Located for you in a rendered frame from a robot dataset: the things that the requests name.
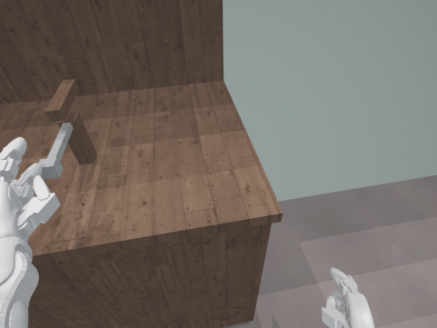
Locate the robot left hand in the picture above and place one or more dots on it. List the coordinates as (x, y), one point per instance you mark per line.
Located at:
(20, 212)

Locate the left robot forearm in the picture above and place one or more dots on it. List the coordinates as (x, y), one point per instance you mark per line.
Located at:
(18, 280)

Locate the counter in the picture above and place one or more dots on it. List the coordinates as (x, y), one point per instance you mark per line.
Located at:
(165, 209)

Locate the robot right hand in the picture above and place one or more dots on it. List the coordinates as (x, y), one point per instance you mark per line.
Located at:
(354, 309)

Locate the tap lever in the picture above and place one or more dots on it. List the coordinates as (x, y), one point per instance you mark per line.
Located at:
(51, 167)

